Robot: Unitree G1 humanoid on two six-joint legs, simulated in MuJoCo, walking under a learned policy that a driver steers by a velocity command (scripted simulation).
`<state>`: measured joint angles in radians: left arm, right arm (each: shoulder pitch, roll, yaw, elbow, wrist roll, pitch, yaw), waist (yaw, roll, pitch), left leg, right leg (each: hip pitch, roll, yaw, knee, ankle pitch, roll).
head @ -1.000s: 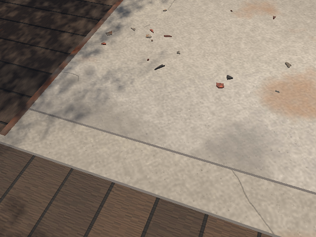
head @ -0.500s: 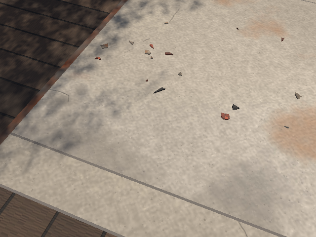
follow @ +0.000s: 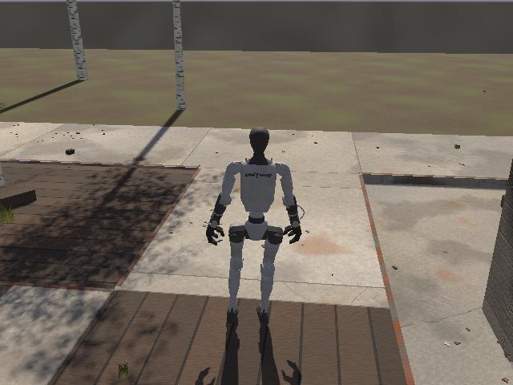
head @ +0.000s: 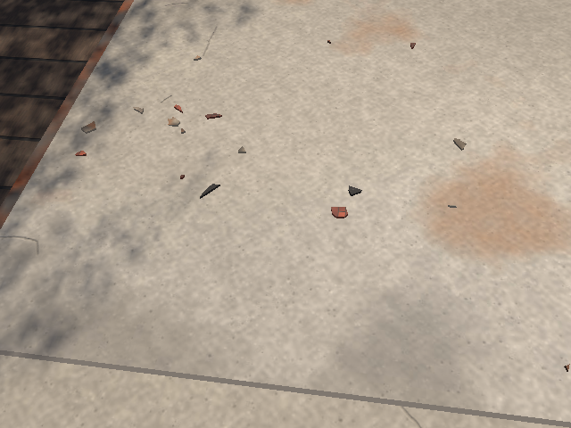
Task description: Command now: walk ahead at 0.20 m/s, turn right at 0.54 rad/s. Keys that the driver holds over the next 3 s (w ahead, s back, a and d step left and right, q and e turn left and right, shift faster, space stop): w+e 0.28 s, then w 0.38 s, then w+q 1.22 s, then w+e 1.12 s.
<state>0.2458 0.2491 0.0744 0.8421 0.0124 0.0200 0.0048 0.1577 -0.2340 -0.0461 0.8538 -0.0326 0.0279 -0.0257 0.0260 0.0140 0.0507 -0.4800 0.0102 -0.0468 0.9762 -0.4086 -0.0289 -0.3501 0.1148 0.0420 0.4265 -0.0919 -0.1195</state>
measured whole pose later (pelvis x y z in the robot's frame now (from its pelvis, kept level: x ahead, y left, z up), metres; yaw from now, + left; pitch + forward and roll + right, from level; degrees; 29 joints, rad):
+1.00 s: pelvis +0.32 -0.13 +0.00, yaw -9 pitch +1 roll -1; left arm 0.41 0.20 0.03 0.96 0.02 -0.10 0.01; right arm 0.15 -0.23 -0.05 0.86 -0.03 -0.02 0.06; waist 0.02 0.03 0.04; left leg -0.68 0.06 0.05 0.79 0.00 0.07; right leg 0.08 0.07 -0.19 0.19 -0.30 -0.06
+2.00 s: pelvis +0.88 -0.13 +0.01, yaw +24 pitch +1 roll -1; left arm 0.41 0.25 0.04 0.88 0.02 -0.09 -0.01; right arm 0.12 -0.28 -0.05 0.74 -0.04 -0.01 0.06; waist 0.06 0.05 0.02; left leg -0.64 0.04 -0.04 0.88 -0.12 0.04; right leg -0.05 0.01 -0.16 0.26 -0.24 -0.03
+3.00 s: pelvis +1.37 -0.02 +0.01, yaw -7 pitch +1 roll +0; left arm 0.38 0.27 0.07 0.86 0.00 -0.04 -0.01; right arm 0.11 -0.26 -0.04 0.75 -0.04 -0.02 0.02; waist 0.05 0.03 0.04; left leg -0.66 0.12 -0.04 0.87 -0.14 -0.06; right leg -0.10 0.15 0.08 0.30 -0.21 -0.13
